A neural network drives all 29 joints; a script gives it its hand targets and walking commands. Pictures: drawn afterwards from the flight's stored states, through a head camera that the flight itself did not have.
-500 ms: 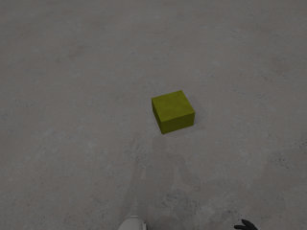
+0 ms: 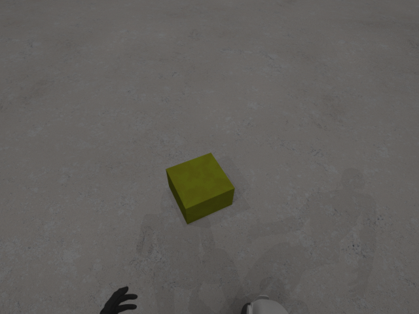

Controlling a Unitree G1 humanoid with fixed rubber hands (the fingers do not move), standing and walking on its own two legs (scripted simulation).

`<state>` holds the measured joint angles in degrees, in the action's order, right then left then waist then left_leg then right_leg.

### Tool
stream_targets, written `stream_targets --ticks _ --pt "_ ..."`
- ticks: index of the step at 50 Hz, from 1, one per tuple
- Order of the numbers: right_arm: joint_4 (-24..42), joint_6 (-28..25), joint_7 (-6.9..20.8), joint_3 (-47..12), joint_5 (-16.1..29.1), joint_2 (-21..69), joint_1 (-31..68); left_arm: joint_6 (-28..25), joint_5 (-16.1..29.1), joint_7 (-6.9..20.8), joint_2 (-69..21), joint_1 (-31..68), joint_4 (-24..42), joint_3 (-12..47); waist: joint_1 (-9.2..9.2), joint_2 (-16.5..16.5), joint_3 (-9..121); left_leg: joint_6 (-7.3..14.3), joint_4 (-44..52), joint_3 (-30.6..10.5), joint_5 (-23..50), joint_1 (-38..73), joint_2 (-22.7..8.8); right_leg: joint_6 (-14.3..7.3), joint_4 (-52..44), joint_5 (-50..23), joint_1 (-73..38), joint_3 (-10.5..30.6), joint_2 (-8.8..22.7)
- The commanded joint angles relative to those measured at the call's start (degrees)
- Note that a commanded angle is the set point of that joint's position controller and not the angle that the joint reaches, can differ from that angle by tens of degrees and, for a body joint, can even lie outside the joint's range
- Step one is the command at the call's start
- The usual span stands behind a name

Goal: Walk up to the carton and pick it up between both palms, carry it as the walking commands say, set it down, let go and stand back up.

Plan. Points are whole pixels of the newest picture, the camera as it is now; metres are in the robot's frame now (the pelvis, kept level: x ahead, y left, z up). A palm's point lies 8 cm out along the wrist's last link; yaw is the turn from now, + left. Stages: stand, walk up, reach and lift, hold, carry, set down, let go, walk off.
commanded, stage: walk up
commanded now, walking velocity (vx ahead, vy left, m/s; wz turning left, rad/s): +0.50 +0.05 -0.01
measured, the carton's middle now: (199, 187) +0.86 +0.02 -0.70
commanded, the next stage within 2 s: none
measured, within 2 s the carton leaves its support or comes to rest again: neither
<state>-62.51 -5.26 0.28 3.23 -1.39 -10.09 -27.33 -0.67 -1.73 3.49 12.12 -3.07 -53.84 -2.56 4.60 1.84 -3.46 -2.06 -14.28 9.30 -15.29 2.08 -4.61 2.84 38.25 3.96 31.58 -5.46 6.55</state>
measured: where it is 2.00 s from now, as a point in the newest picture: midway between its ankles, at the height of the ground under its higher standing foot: (202, 287)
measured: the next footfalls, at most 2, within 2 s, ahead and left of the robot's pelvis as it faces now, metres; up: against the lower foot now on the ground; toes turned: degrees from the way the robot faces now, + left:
right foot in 0.10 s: +0.21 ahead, -0.14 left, +0.00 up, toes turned -8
left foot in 0.62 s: +0.38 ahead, +0.15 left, +0.00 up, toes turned +4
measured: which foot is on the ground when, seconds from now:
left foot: down 0.00-0.10, up 0.12-0.60, down 0.62-1.00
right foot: up 0.00-0.08, down 0.10-0.62, up 0.64-1.00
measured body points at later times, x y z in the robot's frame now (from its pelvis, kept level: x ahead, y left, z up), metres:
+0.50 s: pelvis +0.21 -0.01 +0.00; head +0.24 -0.04 +0.45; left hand +0.13 +0.23 -0.13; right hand +0.33 -0.25 -0.15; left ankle +0.33 +0.16 -0.69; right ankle +0.17 -0.14 -0.75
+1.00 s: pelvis +0.33 +0.02 +0.00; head +0.36 +0.03 +0.44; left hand +0.44 +0.26 -0.15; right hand +0.30 -0.22 -0.15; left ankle +0.33 +0.16 -0.75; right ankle +0.40 -0.11 -0.74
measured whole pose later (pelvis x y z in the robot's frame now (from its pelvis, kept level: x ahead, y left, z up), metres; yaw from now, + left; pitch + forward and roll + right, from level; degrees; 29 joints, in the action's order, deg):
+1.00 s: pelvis +0.33 +0.02 +0.00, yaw +0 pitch -1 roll +0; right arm -61.3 -2.3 -1.2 2.4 -1.2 -9.1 -20.2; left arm 0.6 -0.3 -0.4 12.1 -7.6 -56.5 -2.7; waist 3.0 2.0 -3.7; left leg -1.5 -23.3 8.3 -12.1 -9.3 -4.8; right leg 1.9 31.1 11.1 19.2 -3.6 3.5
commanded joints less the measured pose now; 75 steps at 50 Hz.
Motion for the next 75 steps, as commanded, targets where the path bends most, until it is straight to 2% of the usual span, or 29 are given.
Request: stream_targets --ticks 1,3,5,6,7,8,9,11,13,16,22,26,28,30,31,32,33,36,39,44,45,47,49,51,52,53,56,62,75 --pt "0.8 0.1 -0.2 1.4 0.1 -8.3 0.0 -1.2 -0.1 -0.6 1.8 3.5 3.2 -0.6 -1.14 -13.2 -4.4 8.2 5.5 -4.3 10.3 -8.3 -9.7 -0.7 -3.2 3.4 -6.5 -2.3 -1.5" --pt "-0.2 0.5 -0.6 1.5 0.3 -9.1 -0.7 -1.9 -0.5 -1.1 2.6 0.7 2.2 -0.9 -2.21 -8.9 -2.4 8.0 -1.1 -4.6 15.2 -6.7 -10.8 -2.2 -6.5 5.8 -10.3 -2.6 -2.1" --pt "-0.2 0.9 -0.6 0.5 -0.5 -7.8 -0.8 -3.4 -1.0 -2.3 6.8 -13.8 -3.3 -2.7 -7.29 -0.2 7.9 5.7 -23.5 -2.0 17.0 -14.5 -6.4 -4.9 -9.9 6.2 -30.5 -0.9 -1.5" --pt "1.6 0.7 -0.6 -0.6 -0.7 -5.2 -1.8 -4.1 -1.9 -3.0 14.7 -23.5 -5.4 -5.1 -10.75 14.6 14.1 2.7 -43.2 -1.0 -2.8 -29.1 0.3 -6.4 -15.7 8.0 -41.1 21.4 14.2" --pt "1.9 1.3 -0.3 -0.7 0.0 -5.4 -4.2 -3.3 -0.8 -3.7 19.1 -28.0 -5.8 -5.4 -10.16 14.6 19.6 2.0 -54.4 -9.8 -14.4 -38.6 2.6 -8.1 -23.3 7.3 -47.2 44.0 25.8" --pt "0.9 1.6 -0.6 -0.3 0.0 -6.2 -2.8 -3.0 -0.4 -3.7 15.9 -22.5 -4.8 -4.2 -7.65 7.9 16.0 2.1 -58.1 -13.4 -11.5 -37.5 -0.4 -9.3 -22.8 7.3 -40.6 39.0 23.8" --pt "0.1 1.6 -0.3 -0.1 -0.1 -5.8 -0.3 -3.2 -0.3 -3.7 11.8 -16.7 -4.0 -3.2 -5.88 5.1 8.9 1.8 -56.4 -13.1 -7.3 -35.9 -2.0 -8.7 -22.6 3.5 -32.5 29.0 19.3" --pt "-0.2 2.5 0.4 0.4 -0.3 -4.1 2.1 -3.9 0.2 -3.5 6.3 -11.0 -3.5 -2.2 -3.79 6.4 1.8 1.0 -51.7 -11.0 -1.5 -32.6 -3.7 -6.8 -23.5 -4.8 -22.9 16.0 13.4" --pt "0.4 4.2 0.8 0.1 -0.6 -3.1 2.0 -4.6 0.2 -3.4 5.3 -13.5 -4.0 -1.8 -3.58 7.9 2.5 0.7 -50.4 -9.1 1.7 -30.8 -2.7 -6.6 -22.1 -16.8 -21.5 10.3 11.9" --pt "3.2 5.6 1.5 -0.1 -0.7 -3.6 6.9 -4.8 0.1 -3.8 6.0 -18.4 -4.8 -1.7 -4.95 8.3 2.6 0.1 -46.6 -7.4 4.9 -33.2 -2.0 -7.5 -21.5 -22.0 -22.5 7.3 12.0" --pt "7.6 6.0 2.8 -1.1 -0.1 -3.4 18.9 -3.9 -0.4 -4.3 6.7 -21.1 -4.2 -2.1 -6.64 8.7 -1.5 -0.8 -29.4 -5.3 9.3 -31.8 -1.6 -7.4 -25.9 -11.1 -21.6 4.6 11.3" --pt "8.3 5.6 2.7 -1.5 0.2 -4.0 21.9 -3.4 -0.8 -4.6 8.3 -22.2 -4.4 -2.7 -6.47 9.2 -1.6 -0.6 -20.9 -3.8 7.0 -26.0 -0.9 -8.1 -25.1 -9.6 -22.4 4.2 12.8" --pt "7.7 3.9 2.0 -1.3 0.4 -4.5 19.6 -2.9 0.0 -4.3 7.6 -21.1 -5.0 -2.5 -4.77 13.5 0.2 0.4 -15.4 -2.6 6.8 -18.5 -0.9 -7.3 -21.9 1.5 -21.7 0.6 8.6" --pt "3.8 2.3 0.8 0.6 -0.2 -8.4 11.1 -2.4 0.3 -4.1 5.1 -24.4 -5.9 -1.2 -2.4 0.9 3.8 1.0 -11.2 -0.8 7.3 -4.6 -0.6 -6.1 -9.2 7.8 -17.1 -0.9 3.7" --pt "2.3 1.6 0.1 2.1 -1.0 -12.9 4.8 -2.4 0.5 -4.1 2.7 -25.5 -5.2 -0.5 -0.77 -12.4 6.8 2.6 -7.3 -13.6 7.1 1.7 -11.1 -4.0 4.4 16.7 -9.8 -2.5 0.7" --pt "2.8 1.8 -0.3 3.8 0.3 -18.3 1.8 -2.3 0.5 -4.2 0.8 -26.4 -2.7 -0.2 -0.43 -24.1 10.8 9.0 0.3 -31.9 9.5 5.9 -23.4 -2.4 17.9 30.4 0.2 -1.3 -3.7" --pt "3.2 2.1 -0.2 3.6 0.9 -17.1 2.6 -1.5 0.2 -4.3 3.0 -22.9 -3.3 -1.1 -0.63 -18.4 9.8 12.3 1.6 -32.6 4.6 2.0 -24.3 -2.4 25.5 31.3 1.3 2.7 -1.1" --pt "5.4 1.8 -0.5 1.2 0.0 -9.1 10.2 -0.5 0.0 -3.3 2.3 -20.0 -5.1 -1.6 -4.5 -6.1 1.6 9.2 1.3 -21.3 8.5 -10.8 -17.9 -2.0 24.9 19.2 -1.2 5.8 1.9" --pt "5.2 0.8 -0.8 0.9 0.0 -8.3 9.4 1.3 -0.1 -2.6 1.7 -20.2 -5.2 -1.6 -5.65 -10.9 2.6 7.7 0.7 -14.1 18.9 -13.2 -15.4 -0.7 23.5 14.5 -4.5 5.0 0.6" --pt "5.4 0.6 -1.1 0.6 -0.7 -6.8 8.4 2.0 0.7 -2.2 1.2 -10.5 -1.9 -0.6 -3.84 -13.6 1.5 7.5 2.3 -8.9 17.0 -13.2 -11.3 -0.3 8.1 8.6 -6.5 2.7 -1.1" --pt "4.7 1.2 -1.5 -0.4 0.0 -5.3 10.1 1.7 0.8 -2.9 0.6 -9.2 -1.5 -0.5 -3.94 -17.2 0.7 7.9 -1.1 -4.8 36.1 -12.3 -7.6 -0.2 1.1 9.9 -10.2 2.2 -3.5" --pt "3.3 1.9 -1.7 -0.2 0.2 -6.5 7.7 1.4 1.6 -4.0 1.4 -10.3 -1.9 -0.5 -3.94 -15.5 4.0 8.6 -5.1 -5.2 46.5 -7.8 -8.9 -0.4 -2.7 10.8 -13.1 0.1 -5.5" --pt "3.1 3.0 -1.8 0.7 0.4 -7.4 7.7 1.2 1.7 -4.5 1.1 -11.3 -2.9 -0.3 -4.98 -11.7 4.7 8.0 -7.2 -5.7 34.7 -9.5 -8.6 -1.1 -11.5 5.2 -18.2 -1.0 -5.4" --pt "2.7 4.1 -1.7 0.4 0.7 -4.5 5.5 0.3 1.2 -4.8 2.3 -13.0 -3.8 -0.6 -5.36 -7.2 4.1 5.4 -9.7 -6.9 14.5 -15.2 -5.6 -2.6 -16.8 -1.5 -25.2 1.8 -0.7" --pt "2.6 4.6 -1.6 -0.2 0.7 -2.1 3.1 -0.2 0.8 -4.8 4.7 -13.8 -4.0 -1.2 -4.38 0.4 3.9 3.6 -14.0 -5.9 1.5 -18.4 -2.1 -3.1 -18.6 -7.1 -26.5 9.9 6.6" --pt "2.3 5.9 -2.0 -1.3 1.0 -0.8 0.6 0.2 0.9 -4.8 6.4 -10.4 -3.4 -1.3 -3.99 11.5 4.3 1.5 -14.5 -4.3 -7.2 -17.0 0.7 -6.8 -25.3 -0.9 -20.2 17.2 11.1" --pt "0.9 6.6 -1.9 -1.3 0.7 -1.7 2.0 0.5 1.3 -4.8 4.0 -5.8 -3.2 -0.6 -2.99 9.5 0.1 1.3 -11.7 -6.6 -2.0 -13.6 0.3 -6.6 -29.1 15.3 -17.4 14.1 6.5" --pt "-0.4 5.2 -1.9 -1.5 0.4 -2.7 4.2 -0.2 1.8 -5.0 3.0 -9.2 -4.6 -0.6 -3.86 2.0 1.1 1.3 -4.5 -7.3 4.1 -11.1 -1.2 -5.3 -26.0 8.6 -20.9 10.2 3.2" --pt "-2.3 4.6 -2.3 -2.0 0.5 -2.3 5.4 -0.1 1.7 -5.0 1.8 -12.1 -7.8 -0.5 -4.53 -2.8 0.2 1.4 -1.8 -8.9 6.1 -12.3 -2.5 -3.8 -22.1 3.2 -22.7 6.9 0.7"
